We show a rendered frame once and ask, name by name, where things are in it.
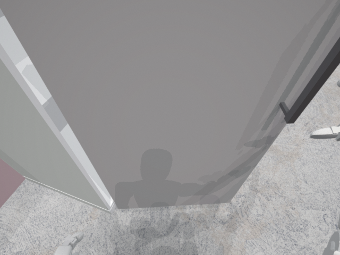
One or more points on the left robot hand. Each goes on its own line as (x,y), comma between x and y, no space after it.
(69,244)

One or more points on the right robot hand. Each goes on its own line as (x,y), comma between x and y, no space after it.
(329,132)

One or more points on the handle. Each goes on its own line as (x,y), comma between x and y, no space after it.
(324,71)

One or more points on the right robot upper arm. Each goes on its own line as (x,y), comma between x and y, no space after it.
(333,247)

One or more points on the fridge door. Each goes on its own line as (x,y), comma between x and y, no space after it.
(174,101)

